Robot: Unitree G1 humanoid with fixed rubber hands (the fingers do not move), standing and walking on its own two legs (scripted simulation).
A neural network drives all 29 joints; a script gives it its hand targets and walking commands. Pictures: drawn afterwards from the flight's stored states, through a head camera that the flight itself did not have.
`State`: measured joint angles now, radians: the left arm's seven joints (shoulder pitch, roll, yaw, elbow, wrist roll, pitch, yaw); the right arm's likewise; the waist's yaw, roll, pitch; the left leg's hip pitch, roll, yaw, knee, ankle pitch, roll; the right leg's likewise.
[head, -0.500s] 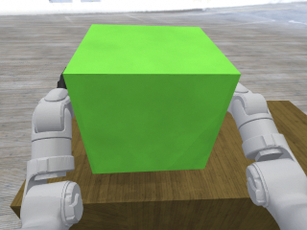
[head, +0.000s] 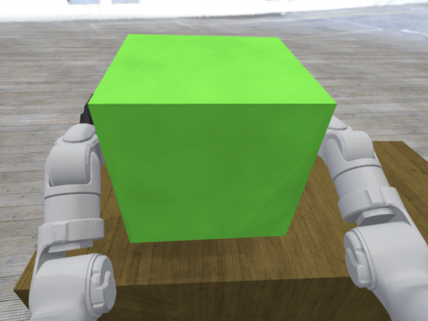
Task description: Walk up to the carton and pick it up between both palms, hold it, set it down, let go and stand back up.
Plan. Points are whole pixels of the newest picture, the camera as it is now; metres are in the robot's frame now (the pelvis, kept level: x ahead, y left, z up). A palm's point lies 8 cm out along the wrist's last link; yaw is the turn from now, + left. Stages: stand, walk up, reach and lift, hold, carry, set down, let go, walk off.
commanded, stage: hold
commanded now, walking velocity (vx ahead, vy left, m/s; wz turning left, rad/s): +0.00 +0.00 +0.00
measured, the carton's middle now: (207, 135) +0.41 +0.00 +0.22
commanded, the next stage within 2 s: none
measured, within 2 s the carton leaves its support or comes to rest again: neither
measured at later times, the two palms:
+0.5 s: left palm (91, 132) +0.36 +0.20 +0.26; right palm (314, 123) +0.37 -0.19 +0.26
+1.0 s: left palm (93, 133) +0.37 +0.19 +0.25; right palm (314, 124) +0.37 -0.19 +0.26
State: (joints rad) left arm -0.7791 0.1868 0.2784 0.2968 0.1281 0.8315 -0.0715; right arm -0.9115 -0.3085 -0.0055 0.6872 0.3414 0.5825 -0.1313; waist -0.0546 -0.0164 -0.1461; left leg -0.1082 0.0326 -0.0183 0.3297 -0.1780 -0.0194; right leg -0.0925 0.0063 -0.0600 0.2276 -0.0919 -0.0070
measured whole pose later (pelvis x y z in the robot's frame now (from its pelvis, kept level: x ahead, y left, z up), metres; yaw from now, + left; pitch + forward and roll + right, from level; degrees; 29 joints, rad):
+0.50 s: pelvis +0.00 +0.00 +0.00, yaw +0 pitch -2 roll -1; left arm -0.79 0.19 0.29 0.31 0.13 0.83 -0.07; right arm -0.92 -0.30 -0.02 0.70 0.33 0.58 -0.13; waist -0.05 -0.02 -0.15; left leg -0.11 0.03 -0.02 0.32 -0.17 -0.02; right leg -0.10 0.01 -0.06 0.23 -0.09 -0.01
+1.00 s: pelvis +0.00 +0.00 +0.00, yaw +0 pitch -3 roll -1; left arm -0.78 0.18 0.28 0.30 0.13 0.83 -0.08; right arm -0.91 -0.31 -0.01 0.69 0.34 0.59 -0.13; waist -0.05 -0.02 -0.14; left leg -0.11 0.03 -0.02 0.33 -0.18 -0.02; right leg -0.09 0.01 -0.06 0.23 -0.09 -0.01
